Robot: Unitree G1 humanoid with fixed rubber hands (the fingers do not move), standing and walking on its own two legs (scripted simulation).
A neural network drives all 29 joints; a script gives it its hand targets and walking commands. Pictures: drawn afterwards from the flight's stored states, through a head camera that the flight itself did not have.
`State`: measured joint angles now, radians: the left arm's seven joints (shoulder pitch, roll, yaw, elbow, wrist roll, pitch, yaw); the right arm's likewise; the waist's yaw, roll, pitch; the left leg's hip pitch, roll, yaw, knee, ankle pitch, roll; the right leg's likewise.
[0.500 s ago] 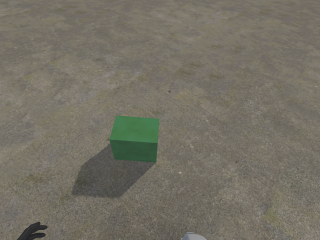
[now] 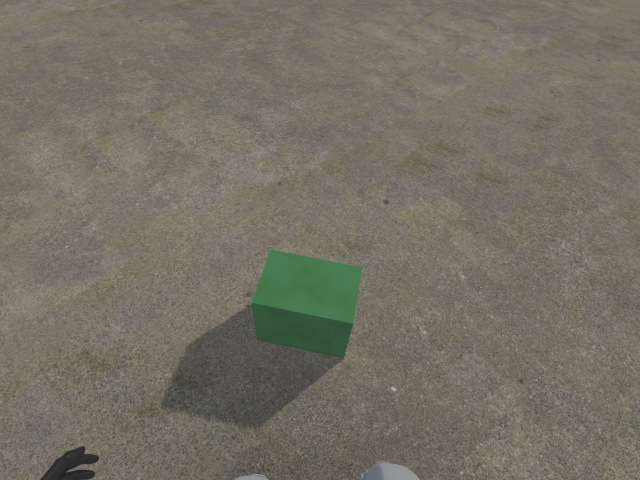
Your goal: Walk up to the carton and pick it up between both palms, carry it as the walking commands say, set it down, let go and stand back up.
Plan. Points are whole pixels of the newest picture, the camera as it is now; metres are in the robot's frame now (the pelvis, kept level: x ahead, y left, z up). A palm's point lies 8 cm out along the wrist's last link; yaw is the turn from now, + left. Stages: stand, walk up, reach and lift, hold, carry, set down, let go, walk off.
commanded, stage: walk up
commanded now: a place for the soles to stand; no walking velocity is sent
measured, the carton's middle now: (307, 304) +0.72 +0.02 -0.63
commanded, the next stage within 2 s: none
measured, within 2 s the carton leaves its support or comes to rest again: neither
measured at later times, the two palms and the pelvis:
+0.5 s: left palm (75, 445) +0.18 +0.31 -0.09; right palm (587, 436) +0.20 -0.35 -0.07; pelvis +0.10 -0.02 -0.01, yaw +3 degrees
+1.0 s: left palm (86, 420) +0.21 +0.31 -0.08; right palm (569, 397) +0.25 -0.34 -0.06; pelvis +0.11 -0.02 -0.01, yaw +3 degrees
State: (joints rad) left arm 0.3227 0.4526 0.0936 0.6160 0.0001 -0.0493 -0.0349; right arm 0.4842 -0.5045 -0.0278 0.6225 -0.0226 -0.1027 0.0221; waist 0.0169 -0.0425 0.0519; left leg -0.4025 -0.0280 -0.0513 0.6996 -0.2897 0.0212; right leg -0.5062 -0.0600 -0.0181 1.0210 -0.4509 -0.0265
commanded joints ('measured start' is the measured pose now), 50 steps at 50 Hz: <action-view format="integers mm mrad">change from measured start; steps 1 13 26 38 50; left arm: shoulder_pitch -23 4 42 -43 -58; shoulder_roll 172 272 194 203 175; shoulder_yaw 50 74 35 31 29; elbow -41 -24 0 -9 -4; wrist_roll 22 28 21 14 22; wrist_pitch -9 -9 -3 -4 4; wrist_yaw -3 15 27 28 22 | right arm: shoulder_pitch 66 4 -155 -199 -227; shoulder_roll -235 -191 -149 -147 -170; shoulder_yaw -111 -76 -50 -42 -45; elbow -22 28 -15 5 7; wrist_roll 8 20 20 16 2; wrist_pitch -23 3 -1 -2 -1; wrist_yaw -24 -25 -52 -60 -53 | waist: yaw -53 0 37 23 33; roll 200 -147 67 27 74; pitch -64 50 -129 -121 -88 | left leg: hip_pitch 182 -216 -73 -64 -85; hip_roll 274 43 108 98 148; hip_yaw -436 49 -170 -158 -292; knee -264 293 59 84 -68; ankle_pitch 106 -258 268 302 39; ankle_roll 254 2 75 76 117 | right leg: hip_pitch -132 149 276 269 228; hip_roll -26 -245 -78 -83 -20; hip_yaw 38 370 154 163 115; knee -75 -674 -408 -362 -364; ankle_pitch -21 -191 260 296 16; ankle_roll -19 -235 -87 -108 -66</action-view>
